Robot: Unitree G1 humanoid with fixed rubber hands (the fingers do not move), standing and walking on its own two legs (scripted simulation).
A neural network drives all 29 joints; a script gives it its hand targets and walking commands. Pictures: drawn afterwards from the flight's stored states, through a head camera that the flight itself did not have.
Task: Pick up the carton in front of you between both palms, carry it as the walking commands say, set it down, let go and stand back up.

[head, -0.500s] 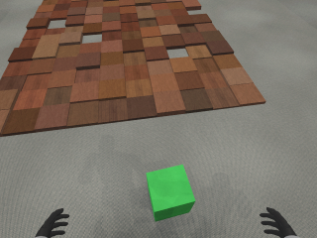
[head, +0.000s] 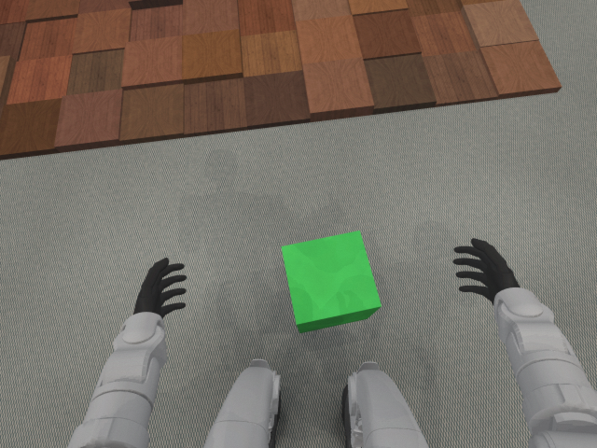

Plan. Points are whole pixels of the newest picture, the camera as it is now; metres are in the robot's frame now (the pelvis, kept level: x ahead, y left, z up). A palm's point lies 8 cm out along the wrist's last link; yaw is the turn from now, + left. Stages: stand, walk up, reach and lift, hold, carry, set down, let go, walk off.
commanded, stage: reach and lift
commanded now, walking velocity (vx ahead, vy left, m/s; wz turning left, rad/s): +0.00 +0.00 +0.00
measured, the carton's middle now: (327, 285) +0.42 -0.03 -0.58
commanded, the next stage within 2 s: none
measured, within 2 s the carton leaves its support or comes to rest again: neither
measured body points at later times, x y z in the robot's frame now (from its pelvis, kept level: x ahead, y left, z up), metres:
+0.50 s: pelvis -0.07 -0.02 -0.06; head +0.23 -0.05 +0.27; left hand +0.40 +0.17 -0.16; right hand +0.49 -0.21 -0.16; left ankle +0.02 +0.14 -0.67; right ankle +0.02 -0.11 -0.67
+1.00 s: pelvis -0.08 +0.00 -0.23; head +0.27 -0.03 +0.05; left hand +0.39 +0.18 -0.40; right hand +0.46 -0.21 -0.41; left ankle +0.02 +0.14 -0.67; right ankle +0.02 -0.11 -0.67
